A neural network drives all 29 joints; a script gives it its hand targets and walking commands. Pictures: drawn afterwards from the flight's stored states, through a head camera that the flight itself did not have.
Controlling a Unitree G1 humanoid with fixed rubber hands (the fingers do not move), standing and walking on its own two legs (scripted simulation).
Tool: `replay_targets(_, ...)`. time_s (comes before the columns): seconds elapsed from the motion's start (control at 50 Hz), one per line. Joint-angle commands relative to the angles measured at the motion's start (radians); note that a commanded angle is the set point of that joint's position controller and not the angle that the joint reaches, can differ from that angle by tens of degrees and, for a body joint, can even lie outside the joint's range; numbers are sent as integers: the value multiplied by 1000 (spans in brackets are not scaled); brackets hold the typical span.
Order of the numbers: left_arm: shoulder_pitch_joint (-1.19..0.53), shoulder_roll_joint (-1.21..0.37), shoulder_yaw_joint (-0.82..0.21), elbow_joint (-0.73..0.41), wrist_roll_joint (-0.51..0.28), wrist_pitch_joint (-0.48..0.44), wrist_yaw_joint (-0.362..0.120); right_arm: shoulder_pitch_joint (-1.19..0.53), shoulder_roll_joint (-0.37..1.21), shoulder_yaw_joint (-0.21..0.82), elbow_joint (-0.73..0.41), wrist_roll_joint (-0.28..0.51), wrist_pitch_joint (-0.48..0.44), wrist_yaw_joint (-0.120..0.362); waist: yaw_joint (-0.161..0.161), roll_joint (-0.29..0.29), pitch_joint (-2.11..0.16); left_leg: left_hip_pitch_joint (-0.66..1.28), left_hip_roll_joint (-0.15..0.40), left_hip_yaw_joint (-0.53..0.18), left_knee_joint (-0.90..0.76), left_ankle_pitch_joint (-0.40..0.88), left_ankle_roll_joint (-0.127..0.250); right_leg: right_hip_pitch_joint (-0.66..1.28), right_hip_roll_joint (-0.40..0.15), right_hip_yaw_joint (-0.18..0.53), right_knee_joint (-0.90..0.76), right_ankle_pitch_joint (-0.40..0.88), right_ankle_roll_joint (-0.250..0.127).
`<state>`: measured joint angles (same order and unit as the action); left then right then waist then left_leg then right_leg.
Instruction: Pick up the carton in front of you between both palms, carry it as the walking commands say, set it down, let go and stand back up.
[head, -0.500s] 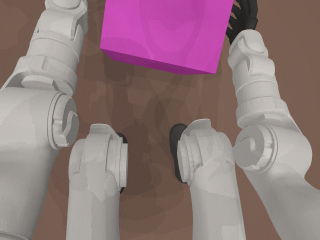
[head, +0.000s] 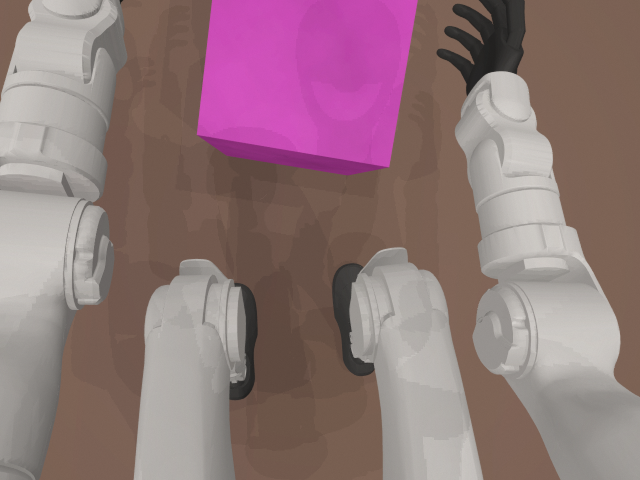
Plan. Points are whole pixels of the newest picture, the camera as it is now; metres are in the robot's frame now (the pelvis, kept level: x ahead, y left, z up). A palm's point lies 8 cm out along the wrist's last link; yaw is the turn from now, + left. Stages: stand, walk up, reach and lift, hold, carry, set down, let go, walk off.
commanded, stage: set down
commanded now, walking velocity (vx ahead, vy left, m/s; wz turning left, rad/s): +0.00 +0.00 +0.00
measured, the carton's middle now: (301, 87) +0.54 -0.01 -0.29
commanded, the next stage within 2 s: let go in 0.74 s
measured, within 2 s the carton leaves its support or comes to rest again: neither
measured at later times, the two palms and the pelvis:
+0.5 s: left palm out of the picture +0.58 +0.19 +0.03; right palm (635, 3) +0.51 -0.20 +0.03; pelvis +0.02 +0.01 +0.13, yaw +1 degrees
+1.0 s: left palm out of the picture +0.52 +0.21 +0.15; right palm out of the picture +0.47 -0.19 +0.15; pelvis +0.05 +0.00 +0.26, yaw +4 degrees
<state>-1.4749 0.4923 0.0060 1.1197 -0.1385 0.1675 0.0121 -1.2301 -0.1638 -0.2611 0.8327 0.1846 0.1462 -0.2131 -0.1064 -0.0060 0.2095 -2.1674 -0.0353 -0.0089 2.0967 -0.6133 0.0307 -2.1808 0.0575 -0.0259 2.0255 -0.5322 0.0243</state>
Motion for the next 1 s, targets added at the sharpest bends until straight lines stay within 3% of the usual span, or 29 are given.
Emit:
replay_targets(0.0, -241, 97, 64, -51, 35, -19, -22, -171, -82, -36, -92, -42, -8, 9, -21, 103, -1094, 501, -10, -9, -267, 251, 3, 582, 12, -39, -209, 300, 32)
replay_targets(0.12, -234, 98, 100, -53, 75, -28, -42, -153, -64, -61, -121, -75, -3, 26, -24, 111, -1142, 543, -16, -9, -374, 265, -3, 618, 15, -41, -305, 311, 42)
replay_targets(0.36, -206, 94, 112, -230, 101, 38, -58, -69, -91, -74, -265, -65, 50, 38, -42, 201, -1378, 943, -40, -5, -574, 442, -25, 723, 26, -65, -515, 397, 37)
replay_targets(0.74, -39, 20, 207, -165, 191, 1, -94, 71, -21, -127, -239, -170, 16, 97, -31, 144, -1201, 1156, -31, -39, -967, 534, -40, 956, 6, -40, -905, 468, 51)
replay_targets(0.84, 124, -44, 250, -219, 246, -17, -64, 223, -25, -113, -261, -221, -10, 138, -13, 140, -1275, 1327, -30, -50, -1048, 675, -49, 1051, 6, -38, -984, 535, 43)
replay_targets(0.92, 336, -138, 266, -348, 271, -24, -3, 401, -63, -75, -305, -263, -33, 199, -4, 132, -1315, 1506, -24, -70, -1111, 809, -61, 1122, 10, -30, -1051, 579, 18)
replay_targets(0.98, 481, -181, 252, -462, 256, -37, 35, 513, -96, -32, -343, -268, -48, 241, -1, 105, -1254, 1534, -20, -67, -1176, 785, -64, 1231, 2, -15, -1106, 594, 1)
